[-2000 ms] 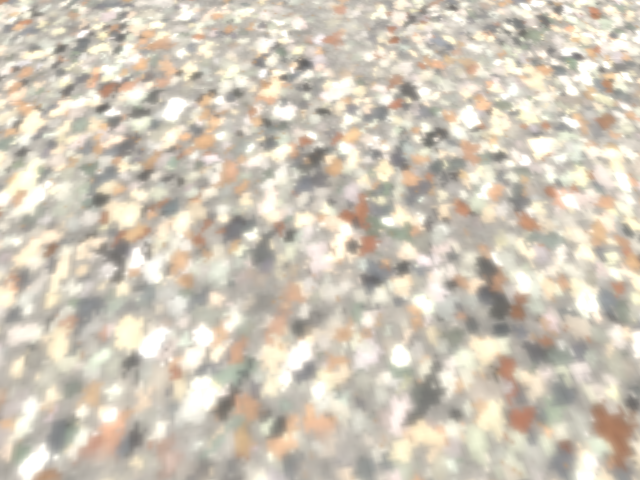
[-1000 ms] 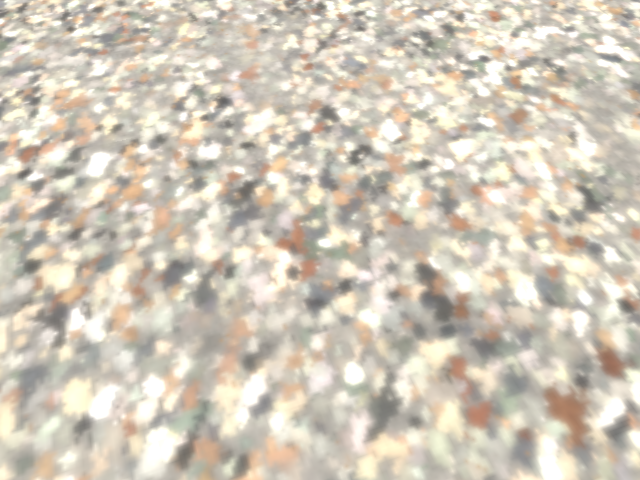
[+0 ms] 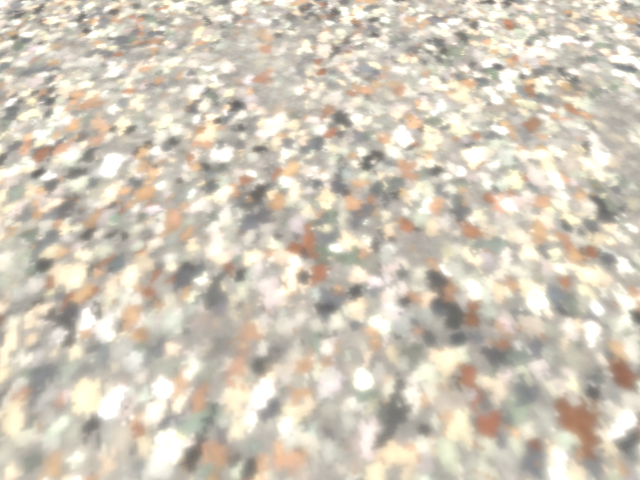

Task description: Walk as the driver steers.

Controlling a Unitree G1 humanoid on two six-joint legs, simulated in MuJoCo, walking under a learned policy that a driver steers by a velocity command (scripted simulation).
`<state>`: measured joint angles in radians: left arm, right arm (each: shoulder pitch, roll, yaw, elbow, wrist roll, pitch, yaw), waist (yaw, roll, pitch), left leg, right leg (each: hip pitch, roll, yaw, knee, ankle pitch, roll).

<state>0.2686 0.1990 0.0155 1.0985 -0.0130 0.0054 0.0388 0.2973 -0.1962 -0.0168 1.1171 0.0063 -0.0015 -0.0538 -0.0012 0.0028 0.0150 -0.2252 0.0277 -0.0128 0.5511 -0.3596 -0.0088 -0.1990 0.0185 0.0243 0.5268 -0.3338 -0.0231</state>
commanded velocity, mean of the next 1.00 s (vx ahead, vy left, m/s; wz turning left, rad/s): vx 0.42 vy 0.00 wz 0.02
